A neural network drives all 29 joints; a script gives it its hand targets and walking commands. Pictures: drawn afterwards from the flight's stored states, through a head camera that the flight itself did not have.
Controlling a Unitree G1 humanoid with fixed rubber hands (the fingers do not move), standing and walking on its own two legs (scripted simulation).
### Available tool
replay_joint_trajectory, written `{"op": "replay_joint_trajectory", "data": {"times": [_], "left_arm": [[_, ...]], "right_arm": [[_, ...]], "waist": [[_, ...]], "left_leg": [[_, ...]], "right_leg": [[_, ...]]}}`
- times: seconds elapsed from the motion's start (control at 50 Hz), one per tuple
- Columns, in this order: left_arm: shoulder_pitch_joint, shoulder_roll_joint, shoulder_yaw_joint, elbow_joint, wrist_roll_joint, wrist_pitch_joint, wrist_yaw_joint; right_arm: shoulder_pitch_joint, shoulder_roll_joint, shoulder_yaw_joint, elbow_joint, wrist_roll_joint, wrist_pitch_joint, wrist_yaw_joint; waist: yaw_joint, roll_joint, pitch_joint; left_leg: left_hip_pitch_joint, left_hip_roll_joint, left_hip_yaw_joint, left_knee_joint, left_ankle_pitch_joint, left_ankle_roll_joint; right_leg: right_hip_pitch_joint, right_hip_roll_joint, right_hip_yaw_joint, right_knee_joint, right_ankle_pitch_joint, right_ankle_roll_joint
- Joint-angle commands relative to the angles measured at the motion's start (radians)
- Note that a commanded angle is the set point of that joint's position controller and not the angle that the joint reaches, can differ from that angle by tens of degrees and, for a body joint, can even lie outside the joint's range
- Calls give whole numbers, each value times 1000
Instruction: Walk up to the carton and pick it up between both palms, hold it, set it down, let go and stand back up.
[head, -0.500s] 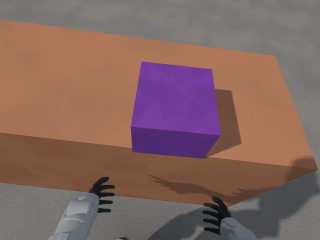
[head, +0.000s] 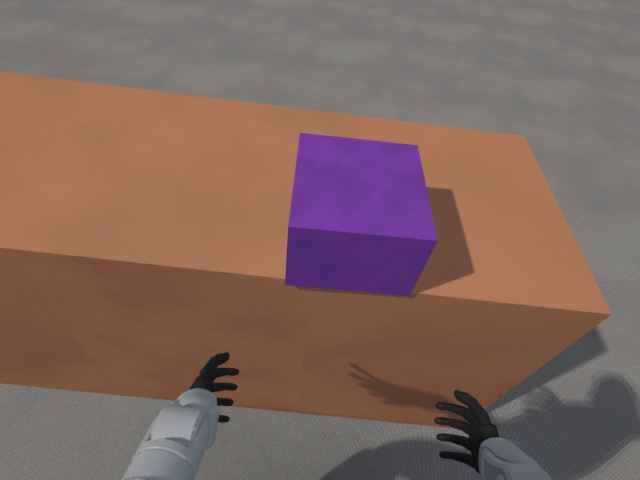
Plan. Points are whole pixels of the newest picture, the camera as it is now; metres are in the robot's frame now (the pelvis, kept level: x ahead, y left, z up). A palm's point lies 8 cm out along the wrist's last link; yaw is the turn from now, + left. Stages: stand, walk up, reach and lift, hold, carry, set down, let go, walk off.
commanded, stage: reach and lift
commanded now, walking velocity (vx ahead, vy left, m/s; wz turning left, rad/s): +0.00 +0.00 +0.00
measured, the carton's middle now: (353, 212) +0.53 -0.03 +0.01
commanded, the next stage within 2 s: none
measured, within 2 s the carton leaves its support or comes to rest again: neither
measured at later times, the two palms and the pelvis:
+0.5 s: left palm (205, 385) +0.26 +0.17 -0.06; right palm (494, 415) +0.24 -0.22 -0.05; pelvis -0.01 +0.01 -0.01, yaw +0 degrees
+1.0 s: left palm (199, 353) +0.29 +0.17 -0.02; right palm (504, 390) +0.26 -0.22 -0.02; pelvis +0.05 +0.02 +0.01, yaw -2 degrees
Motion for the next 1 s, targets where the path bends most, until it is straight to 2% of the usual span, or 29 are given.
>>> {"op": "replay_joint_trajectory", "data": {"times": [0.0,0.04,0.08,0.14,0.16,0.24,0.28,0.34,0.42,0.46,0.54,0.56,0.58,0.62,0.64,0.68,0.7,0.74,0.76,0.8,0.82,0.84,0.86,0.9,0.92,0.98], "left_arm": [[-95,4,-3,-208,31,-10,25],[-65,-28,-32,-280,24,-13,44],[-47,-66,-50,-340,9,-28,67],[-87,-83,-76,-406,-11,-40,99],[-117,-76,-76,-427,-18,-45,106],[-165,-51,-82,-457,-52,-81,127],[-198,-48,-89,-425,-70,-96,126],[-233,-8,-73,-332,-68,-117,112],[-263,16,-57,-276,-62,-149,95],[-229,23,-51,-248,-46,-160,77],[-206,38,-40,-289,-30,-193,55],[-229,55,-39,-325,-37,-208,54],[-216,43,-47,-348,-41,-219,62],[-147,2,-70,-396,-58,-259,72],[-108,-11,-65,-394,-63,-287,81],[-130,-3,-77,-377,-83,-342,84],[-81,-2,-78,-371,-80,-366,87],[-101,17,-81,-379,-79,-391,83],[-115,31,-81,-423,-82,-405,86],[-68,24,-102,-430,-102,-445,90],[-77,24,-130,-462,-127,-475,92],[-61,24,-137,-434,-140,-493,88],[-33,29,-144,-469,-149,-523,88],[-25,52,-155,-478,-150,-569,91],[-20,49,-159,-456,-155,-583,85],[70,60,-129,-433,-134,-619,67]], "right_arm": [[-134,-193,-58,-131,-17,-66,-16],[-111,-230,-75,-184,-23,-76,-14],[-107,-244,-79,-236,-28,-88,-2],[-153,-245,-107,-293,-34,-74,20],[-180,-237,-106,-331,-29,-69,28],[-219,-199,-91,-427,-8,-52,48],[-235,-187,-92,-446,1,-43,50],[-234,-145,-66,-421,19,-33,36],[-232,-158,-66,-363,30,-44,10],[-213,-149,-55,-355,44,-61,-7],[-171,-182,-56,-366,66,-112,-30],[-201,-197,-58,-419,73,-128,-35],[-190,-215,-67,-442,69,-143,-34],[-127,-246,-67,-472,92,-179,-34],[-100,-259,-62,-514,109,-199,-30],[-105,-283,-72,-514,113,-226,-26],[-52,-272,-63,-515,120,-240,-22],[-58,-266,-57,-499,125,-255,-18],[-78,-274,-56,-535,131,-266,-13],[-45,-245,-28,-574,150,-293,-8],[-49,-237,-15,-618,168,-314,-5],[-41,-229,-7,-601,175,-324,-5],[-9,-228,-1,-640,187,-346,-2],[-6,-250,1,-626,200,-376,3],[9,-250,10,-595,211,-386,3],[71,-276,34,-567,229,-434,-9]], "waist": [[11,106,-224],[-4,121,-223],[0,111,-230],[-8,107,-225],[-7,90,-226],[4,30,-216],[-5,34,-229],[-3,20,-276],[-16,15,-323],[-17,8,-337],[-19,22,-341],[-20,7,-369],[-21,26,-357],[-14,122,-354],[0,146,-360],[-10,151,-342],[-6,138,-327],[-9,100,-290],[-10,93,-297],[6,57,-296],[2,51,-319],[-4,41,-312],[1,46,-345],[2,70,-379],[-5,75,-382],[3,88,-405]], "left_leg": [[164,-17,15,-125,-330,-9],[124,4,-2,-166,-393,-10],[51,34,-22,-216,-479,-4],[-49,68,-42,-267,-586,10],[-63,70,-40,-265,-593,16],[-70,54,-8,-211,-497,32],[-77,51,5,-191,-498,36],[-40,14,54,-108,-401,44],[84,-22,55,-35,-305,34],[172,-42,51,23,-248,20],[250,-50,38,25,-209,10],[265,-52,31,35,-215,11],[261,-44,28,16,-215,8],[157,11,2,-96,-315,10],[74,38,-16,-149,-367,15],[-31,62,-19,-202,-428,29],[-24,59,-8,-205,-392,31],[21,47,9,-194,-343,32],[47,41,6,-183,-331,31],[73,36,16,-181,-256,42],[85,35,22,-179,-213,45],[100,32,24,-165,-189,44],[120,25,27,-159,-130,42],[176,18,33,-142,-29,32],[196,16,31,-134,9,27],[286,3,27,-121,137,10]], "right_leg": [[28,-32,52,-157,-244,-23],[88,1,15,-103,-167,-19],[176,33,-16,-37,-89,-12],[255,62,-45,18,-53,-2],[262,60,-46,24,-57,0],[198,36,-30,1,-109,-3],[183,27,-22,-8,-133,-3],[120,-13,13,-62,-223,-4],[-12,-41,37,-118,-294,-17],[-95,-69,74,-158,-342,-25],[-154,-74,87,-194,-352,-36],[-163,-76,92,-191,-369,-35],[-165,-63,76,-181,-328,-38],[-21,-10,20,-94,-153,-31],[88,17,-3,-54,-85,-24],[187,42,-29,-33,-65,-11],[203,44,-33,-38,-56,-9],[153,36,-27,-74,-87,-5],[148,30,-21,-71,-82,-8],[135,22,-11,-97,-79,-4],[137,17,-11,-105,-67,-4],[128,15,-5,-113,-64,-4],[138,12,-5,-114,-28,-4],[110,14,-1,-132,0,-5],[114,15,-1,-138,24,-6],[115,21,5,-156,109,-5]]}}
